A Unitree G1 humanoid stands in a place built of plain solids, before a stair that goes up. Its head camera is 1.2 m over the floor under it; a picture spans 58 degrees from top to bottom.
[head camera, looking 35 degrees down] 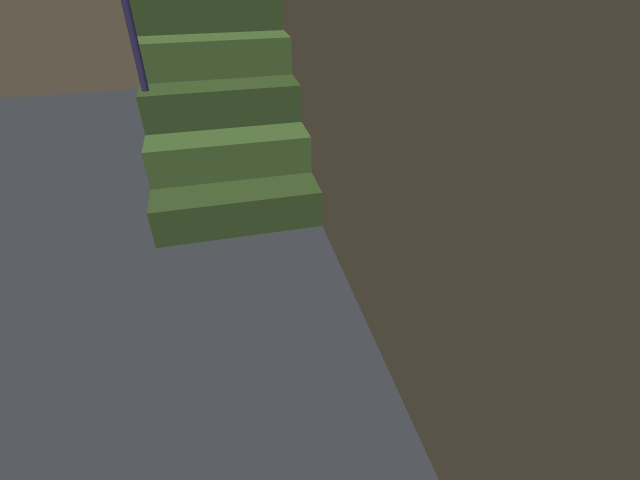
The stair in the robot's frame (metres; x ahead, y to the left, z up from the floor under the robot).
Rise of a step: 0.19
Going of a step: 0.23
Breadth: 0.81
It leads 14 degrees to the left of straight ahead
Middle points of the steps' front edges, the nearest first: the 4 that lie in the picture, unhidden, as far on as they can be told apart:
1.74 0.38 0.19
1.97 0.44 0.38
2.19 0.49 0.57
2.41 0.55 0.76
